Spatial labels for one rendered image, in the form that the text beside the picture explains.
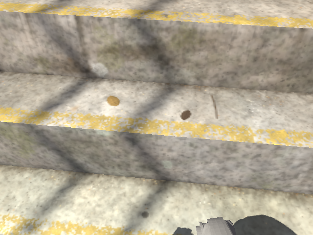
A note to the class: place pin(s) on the robot right thigh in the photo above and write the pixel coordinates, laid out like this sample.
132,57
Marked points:
215,226

